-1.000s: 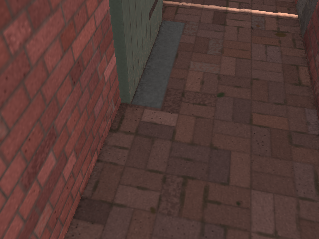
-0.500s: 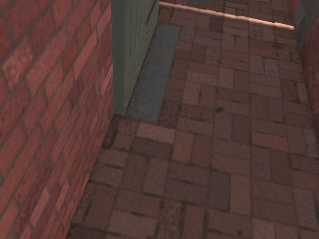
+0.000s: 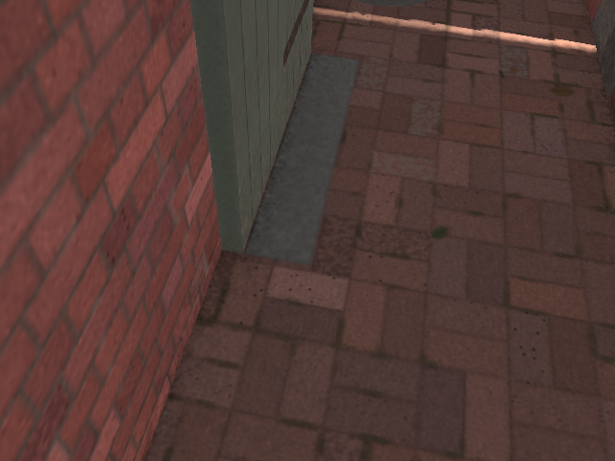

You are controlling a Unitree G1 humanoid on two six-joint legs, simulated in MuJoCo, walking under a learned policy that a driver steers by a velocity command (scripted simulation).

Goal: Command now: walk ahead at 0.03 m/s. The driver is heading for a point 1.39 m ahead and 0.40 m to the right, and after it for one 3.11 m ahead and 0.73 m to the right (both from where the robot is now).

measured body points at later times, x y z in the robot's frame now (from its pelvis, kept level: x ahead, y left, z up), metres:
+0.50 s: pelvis +0.04 -0.01 +0.01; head +0.06 +0.00 +0.46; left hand +0.12 +0.26 -0.13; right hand +0.07 -0.29 -0.13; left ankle -0.04 +0.13 -0.73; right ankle +0.06 -0.12 -0.73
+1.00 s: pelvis +0.03 -0.03 +0.00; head +0.04 -0.02 +0.45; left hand +0.10 +0.23 -0.14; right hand +0.01 -0.30 -0.14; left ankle -0.04 +0.13 -0.73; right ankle +0.06 -0.12 -0.73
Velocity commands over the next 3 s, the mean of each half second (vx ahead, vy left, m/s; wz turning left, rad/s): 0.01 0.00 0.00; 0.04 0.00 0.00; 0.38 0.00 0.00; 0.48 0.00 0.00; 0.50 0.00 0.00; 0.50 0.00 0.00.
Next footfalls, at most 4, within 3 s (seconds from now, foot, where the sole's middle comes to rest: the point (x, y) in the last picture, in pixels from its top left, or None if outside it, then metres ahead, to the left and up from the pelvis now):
1.42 right None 0.29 -0.20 -0.77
1.92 left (322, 399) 0.61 -0.03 -0.77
2.44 right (444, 296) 0.90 -0.34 -0.77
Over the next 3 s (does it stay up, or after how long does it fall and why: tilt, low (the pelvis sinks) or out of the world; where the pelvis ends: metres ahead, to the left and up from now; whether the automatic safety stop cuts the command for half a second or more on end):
stays up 1.01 -0.27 0.00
